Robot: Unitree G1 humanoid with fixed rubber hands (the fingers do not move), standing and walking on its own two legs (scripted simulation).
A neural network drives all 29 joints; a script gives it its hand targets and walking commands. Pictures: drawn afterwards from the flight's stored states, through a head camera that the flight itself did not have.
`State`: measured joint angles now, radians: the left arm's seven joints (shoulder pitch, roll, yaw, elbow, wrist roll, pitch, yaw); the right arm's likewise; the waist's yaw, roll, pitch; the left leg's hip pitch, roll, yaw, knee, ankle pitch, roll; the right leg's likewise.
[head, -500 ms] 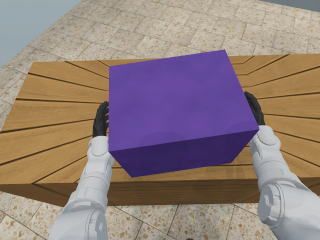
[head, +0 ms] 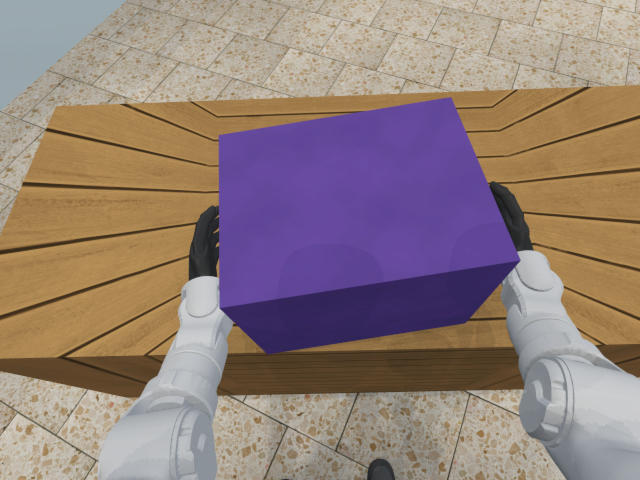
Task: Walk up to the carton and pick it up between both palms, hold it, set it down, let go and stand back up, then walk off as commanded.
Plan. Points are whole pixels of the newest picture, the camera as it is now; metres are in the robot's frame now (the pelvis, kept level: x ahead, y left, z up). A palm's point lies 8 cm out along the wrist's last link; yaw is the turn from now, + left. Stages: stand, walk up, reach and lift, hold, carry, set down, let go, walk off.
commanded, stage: set down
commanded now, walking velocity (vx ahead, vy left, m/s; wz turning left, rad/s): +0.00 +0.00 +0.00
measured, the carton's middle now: (351, 236) +0.43 -0.01 -0.04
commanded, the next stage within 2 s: none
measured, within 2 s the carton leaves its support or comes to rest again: rests again in 0.24 s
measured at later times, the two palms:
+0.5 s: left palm (208, 270) +0.36 +0.18 -0.02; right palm (512, 250) +0.40 -0.22 -0.01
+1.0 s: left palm (210, 271) +0.36 +0.18 -0.03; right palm (511, 256) +0.39 -0.22 -0.02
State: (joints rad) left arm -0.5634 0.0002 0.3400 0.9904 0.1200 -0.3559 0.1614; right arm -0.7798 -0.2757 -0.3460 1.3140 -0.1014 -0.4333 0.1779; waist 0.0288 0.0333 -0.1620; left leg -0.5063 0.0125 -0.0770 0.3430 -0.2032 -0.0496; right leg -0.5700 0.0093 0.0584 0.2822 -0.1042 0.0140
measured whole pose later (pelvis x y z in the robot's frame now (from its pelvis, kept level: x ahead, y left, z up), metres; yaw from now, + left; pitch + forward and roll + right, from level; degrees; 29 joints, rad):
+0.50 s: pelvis -0.02 +0.00 +0.00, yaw +0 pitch +24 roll +0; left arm -0.64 0.02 0.35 1.10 0.10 -0.45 0.16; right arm -0.82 -0.30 -0.35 1.38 -0.13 -0.49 0.16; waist 0.03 0.03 -0.17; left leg -0.57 0.01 -0.07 0.37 -0.22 -0.04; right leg -0.65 0.01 0.06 0.33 -0.10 0.01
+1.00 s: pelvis -0.02 +0.00 -0.01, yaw +0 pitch +26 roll +0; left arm -0.67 0.02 0.38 1.14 0.10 -0.53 0.14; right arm -0.83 -0.30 -0.40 1.39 -0.19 -0.52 0.15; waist 0.03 0.03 -0.17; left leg -0.62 0.01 -0.07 0.39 -0.22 -0.04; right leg -0.70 0.01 0.06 0.36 -0.10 0.01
